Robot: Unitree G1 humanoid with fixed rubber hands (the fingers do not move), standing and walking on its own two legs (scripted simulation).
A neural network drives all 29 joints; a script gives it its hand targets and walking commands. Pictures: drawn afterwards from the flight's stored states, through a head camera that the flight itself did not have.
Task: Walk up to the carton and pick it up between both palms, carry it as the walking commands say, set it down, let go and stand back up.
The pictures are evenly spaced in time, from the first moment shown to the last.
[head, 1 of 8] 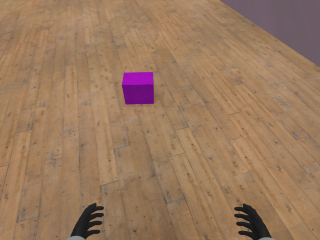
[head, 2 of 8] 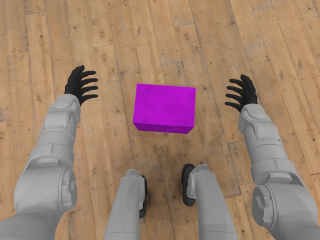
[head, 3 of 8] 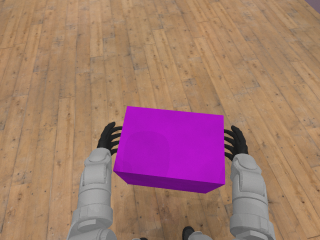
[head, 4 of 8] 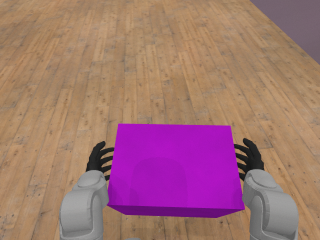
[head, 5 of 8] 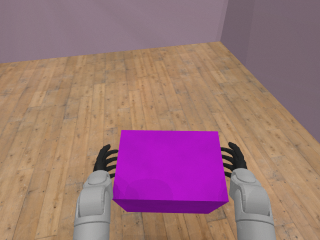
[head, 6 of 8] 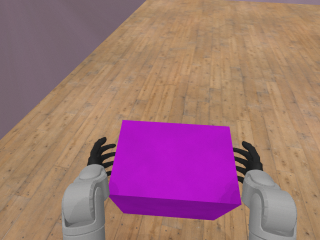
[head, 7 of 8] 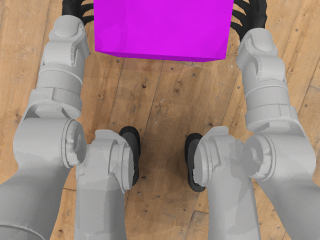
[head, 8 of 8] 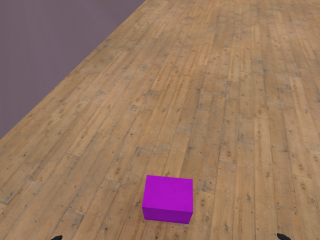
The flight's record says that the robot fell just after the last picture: no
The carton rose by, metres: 0.70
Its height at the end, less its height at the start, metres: +0.00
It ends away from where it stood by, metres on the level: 3.00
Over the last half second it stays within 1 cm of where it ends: yes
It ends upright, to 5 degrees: yes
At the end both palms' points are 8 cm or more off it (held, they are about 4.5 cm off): yes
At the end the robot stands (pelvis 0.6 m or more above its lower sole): yes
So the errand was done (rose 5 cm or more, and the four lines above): yes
